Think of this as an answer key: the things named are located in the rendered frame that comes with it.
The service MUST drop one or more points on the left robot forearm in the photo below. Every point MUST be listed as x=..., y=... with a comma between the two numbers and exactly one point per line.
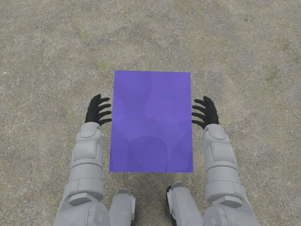
x=85, y=179

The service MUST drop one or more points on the right robot upper arm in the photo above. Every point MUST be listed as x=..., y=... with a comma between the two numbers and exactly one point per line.
x=221, y=215

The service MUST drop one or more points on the left robot upper arm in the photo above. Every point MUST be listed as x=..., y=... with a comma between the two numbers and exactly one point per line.
x=92, y=213

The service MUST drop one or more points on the left robot hand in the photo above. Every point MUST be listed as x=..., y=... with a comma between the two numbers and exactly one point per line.
x=93, y=110

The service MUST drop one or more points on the left robot thigh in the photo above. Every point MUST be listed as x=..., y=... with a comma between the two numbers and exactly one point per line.
x=122, y=210

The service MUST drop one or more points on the right robot hand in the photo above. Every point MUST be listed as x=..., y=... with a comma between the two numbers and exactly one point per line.
x=210, y=113

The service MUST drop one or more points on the carton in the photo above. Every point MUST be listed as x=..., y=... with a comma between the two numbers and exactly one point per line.
x=151, y=127

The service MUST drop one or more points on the right robot foot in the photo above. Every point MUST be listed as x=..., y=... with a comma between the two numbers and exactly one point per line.
x=173, y=220

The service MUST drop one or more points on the right robot forearm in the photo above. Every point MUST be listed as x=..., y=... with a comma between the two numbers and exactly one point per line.
x=223, y=183

